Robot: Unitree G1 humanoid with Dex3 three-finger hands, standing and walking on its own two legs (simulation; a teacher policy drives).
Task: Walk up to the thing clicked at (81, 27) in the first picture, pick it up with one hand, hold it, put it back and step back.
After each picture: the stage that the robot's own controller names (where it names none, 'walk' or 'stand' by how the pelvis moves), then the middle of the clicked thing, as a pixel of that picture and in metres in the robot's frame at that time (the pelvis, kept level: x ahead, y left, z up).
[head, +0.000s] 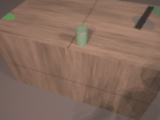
stand; (81, 36) +0.77 +0.04 -0.09
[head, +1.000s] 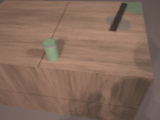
walk; (51, 50) +0.63 +0.23 -0.07
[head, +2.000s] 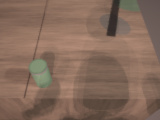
stand; (41, 74) +0.41 +0.20 -0.05
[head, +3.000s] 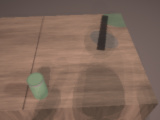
stand; (38, 86) +0.41 +0.22 -0.08
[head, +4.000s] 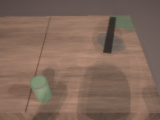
walk; (41, 89) +0.39 +0.23 -0.08
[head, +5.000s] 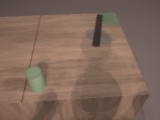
stand; (36, 79) +0.45 +0.24 -0.09
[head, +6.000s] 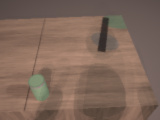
stand; (39, 88) +0.41 +0.22 -0.09
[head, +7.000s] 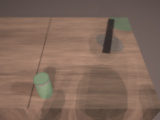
stand; (43, 86) +0.42 +0.20 -0.09
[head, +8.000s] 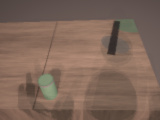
rise first; (48, 87) +0.42 +0.22 -0.08
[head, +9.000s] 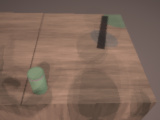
go down; (37, 81) +0.44 +0.20 -0.06
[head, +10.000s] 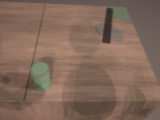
go down; (41, 77) +0.43 +0.17 -0.05
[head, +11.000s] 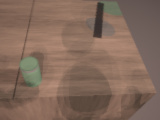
go down; (31, 72) +0.43 +0.20 -0.03
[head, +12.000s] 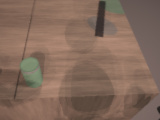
approach; (32, 73) +0.43 +0.20 -0.03
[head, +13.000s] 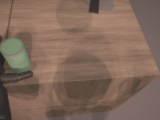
close; (17, 56) +0.44 +0.21 +0.01
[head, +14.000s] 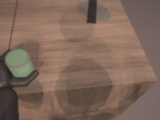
lift; (22, 67) +0.40 +0.19 +0.04
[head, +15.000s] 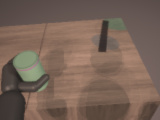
lift; (32, 72) +0.33 +0.17 +0.16
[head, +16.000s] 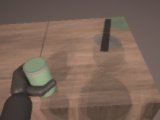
hold; (40, 77) +0.33 +0.16 +0.12
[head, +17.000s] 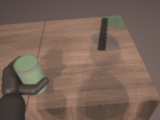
hold; (32, 75) +0.33 +0.18 +0.14
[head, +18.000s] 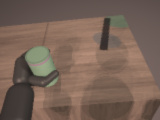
crouch; (43, 67) +0.35 +0.14 +0.16
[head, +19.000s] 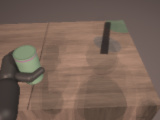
crouch; (29, 65) +0.37 +0.20 +0.14
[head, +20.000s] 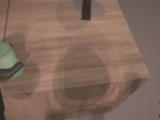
lower; (7, 61) +0.44 +0.23 +0.01
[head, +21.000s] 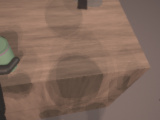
lower; (2, 56) +0.45 +0.23 +0.02
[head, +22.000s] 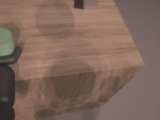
lower; (3, 48) +0.48 +0.22 +0.03
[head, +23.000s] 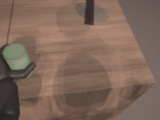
loosen; (19, 62) +0.43 +0.20 +0.03
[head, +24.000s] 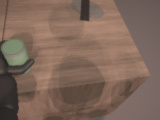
loosen; (17, 57) +0.45 +0.19 +0.03
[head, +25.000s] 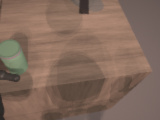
withdraw; (14, 58) +0.45 +0.20 +0.01
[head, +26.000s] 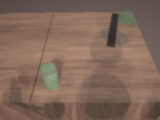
sink last; (50, 76) +0.44 +0.19 -0.04
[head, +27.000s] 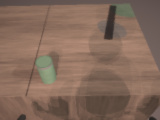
stand; (46, 70) +0.45 +0.19 -0.03
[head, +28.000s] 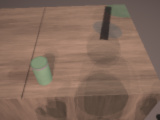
stand; (42, 71) +0.45 +0.20 -0.02
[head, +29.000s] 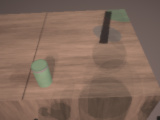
stand; (42, 73) +0.45 +0.22 -0.02
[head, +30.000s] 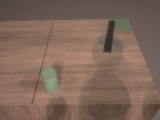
stand; (50, 80) +0.46 +0.19 -0.08
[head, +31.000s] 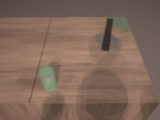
stand; (48, 79) +0.46 +0.19 -0.09
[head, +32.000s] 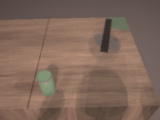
stand; (46, 83) +0.44 +0.20 -0.09
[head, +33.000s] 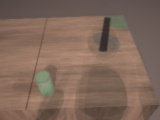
walk; (45, 84) +0.43 +0.20 -0.09
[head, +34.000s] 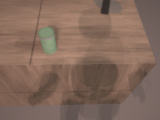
walk; (48, 41) +0.57 +0.19 -0.07
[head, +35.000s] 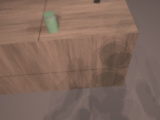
walk; (51, 22) +0.80 +0.26 -0.07
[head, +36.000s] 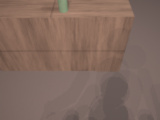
stand; (62, 3) +1.06 +0.20 -0.06
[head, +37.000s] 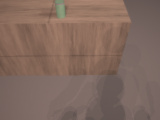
stand; (60, 9) +1.05 +0.19 -0.09
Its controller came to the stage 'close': yes
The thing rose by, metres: 0.22
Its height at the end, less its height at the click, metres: +0.00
